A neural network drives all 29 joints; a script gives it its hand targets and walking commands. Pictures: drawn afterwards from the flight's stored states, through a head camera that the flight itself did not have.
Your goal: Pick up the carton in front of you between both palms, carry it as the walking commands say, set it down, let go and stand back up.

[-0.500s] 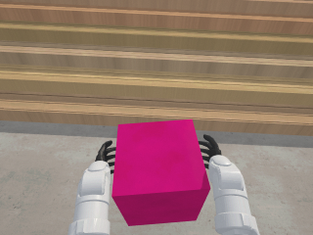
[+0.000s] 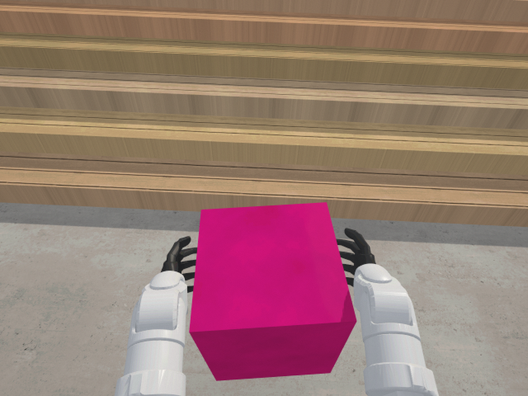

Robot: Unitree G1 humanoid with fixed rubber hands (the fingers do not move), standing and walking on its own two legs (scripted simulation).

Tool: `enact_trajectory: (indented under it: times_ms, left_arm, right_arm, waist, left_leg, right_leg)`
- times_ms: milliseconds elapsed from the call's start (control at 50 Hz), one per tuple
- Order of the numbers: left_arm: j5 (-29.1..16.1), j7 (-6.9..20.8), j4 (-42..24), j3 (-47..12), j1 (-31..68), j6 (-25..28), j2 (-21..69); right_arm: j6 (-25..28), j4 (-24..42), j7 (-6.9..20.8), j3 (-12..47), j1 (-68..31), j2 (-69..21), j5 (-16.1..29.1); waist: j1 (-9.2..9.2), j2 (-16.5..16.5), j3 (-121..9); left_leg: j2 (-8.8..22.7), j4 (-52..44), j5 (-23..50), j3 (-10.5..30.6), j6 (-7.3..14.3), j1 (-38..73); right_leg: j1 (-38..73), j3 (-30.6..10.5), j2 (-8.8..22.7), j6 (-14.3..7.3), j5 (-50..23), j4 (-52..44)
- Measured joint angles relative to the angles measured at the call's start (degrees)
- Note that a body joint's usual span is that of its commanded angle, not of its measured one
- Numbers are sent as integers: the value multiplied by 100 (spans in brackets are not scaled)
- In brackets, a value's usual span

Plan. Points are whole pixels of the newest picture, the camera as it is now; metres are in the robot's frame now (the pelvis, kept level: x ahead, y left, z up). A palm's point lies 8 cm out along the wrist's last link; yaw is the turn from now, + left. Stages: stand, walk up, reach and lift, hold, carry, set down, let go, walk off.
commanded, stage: hold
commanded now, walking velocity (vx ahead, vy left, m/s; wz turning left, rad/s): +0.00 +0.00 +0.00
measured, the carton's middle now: (269, 295) +0.30 +0.00 -0.02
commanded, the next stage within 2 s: carry in 0.06 s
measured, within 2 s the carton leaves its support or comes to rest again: neither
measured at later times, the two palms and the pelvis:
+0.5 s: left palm (176, 222) +0.36 +0.16 +0.09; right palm (357, 214) +0.38 -0.14 +0.10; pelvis +0.12 +0.00 -0.01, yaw +0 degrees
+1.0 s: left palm (224, 152) +0.61 +0.11 +0.06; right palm (352, 148) +0.63 -0.19 +0.07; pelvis +0.40 -0.05 -0.01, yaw +1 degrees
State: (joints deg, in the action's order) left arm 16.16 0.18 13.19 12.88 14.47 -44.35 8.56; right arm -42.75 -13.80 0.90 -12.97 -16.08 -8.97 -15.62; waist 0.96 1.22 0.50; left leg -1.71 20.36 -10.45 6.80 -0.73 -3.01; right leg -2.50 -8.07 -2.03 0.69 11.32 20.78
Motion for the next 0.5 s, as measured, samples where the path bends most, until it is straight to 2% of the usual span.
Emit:
enact_trajectory:
  times_ms: [60,100,140,180,220,280,340,420,460,500]
  left_arm:
    - [-58,-14,-74,-36,-58,-4,-15]
    - [-129,-32,-216,-60,-123,-42,-28]
    - [-198,-48,-381,-109,-209,-86,-47]
    - [-312,-90,-691,-188,-329,-165,-77]
    - [-421,-111,-947,-238,-422,-241,-71]
    - [-548,-186,-1350,-486,-534,-463,-87]
    - [-698,-296,-2026,-706,-793,-762,-115]
    - [-911,-418,-3120,-836,-1110,-1200,-126]
    - [-995,-492,-3603,-890,-1262,-1418,-126]
    - [-1105,-568,-3988,-865,-1425,-1652,-129]
  right_arm:
    - [-26,93,-13,79,52,16,13]
    - [-77,207,-30,149,81,20,46]
    - [-125,356,-69,260,154,36,92]
    - [-219,641,-137,411,241,52,195]
    - [-357,975,-208,525,360,78,291]
    - [-592,1564,-266,568,632,128,486]
    - [-894,2265,-409,733,903,157,710]
    - [-1284,3195,-539,906,1115,168,1008]
    - [-1475,3596,-591,982,1217,170,1115]
    - [-1651,3851,-659,1107,1330,165,1193]
  waist:
    - [5,-15,-75]
    - [19,-18,-247]
    - [38,-10,-446]
    - [45,-56,-594]
    - [37,-98,-728]
    - [-84,-111,-864]
    - [-146,-39,-918]
    - [-90,52,-975]
    - [-52,86,-977]
    - [-14,138,-1033]
  left_leg:
    - [-2,69,-29,-8,0,-96]
    - [4,302,-192,-98,9,-371]
    - [36,499,-476,-236,32,-614]
    - [115,576,-382,-326,28,-793]
    - [204,808,-526,-370,-17,-972]
    - [318,1824,-1334,-585,43,-1535]
    - [339,2380,-1331,-976,46,-2057]
    - [309,1550,-867,-1335,11,-2236]
    - [258,719,-503,-1579,3,-1968]
    - [226,477,114,-1729,192,-1781]
  right_leg:
    - [-88,9,-1,1,19,51]
    - [-440,61,32,-3,300,414]
    - [-801,205,119,-35,891,808]
    - [-1126,521,183,-33,1119,1164]
    - [-1182,723,180,-101,869,1001]
    - [-1164,903,167,-180,431,818]
    - [-936,930,261,-185,425,311]
    - [-704,883,378,-112,390,-125]
    - [-679,862,419,-60,680,151]
    - [-882,890,492,-29,1198,959]
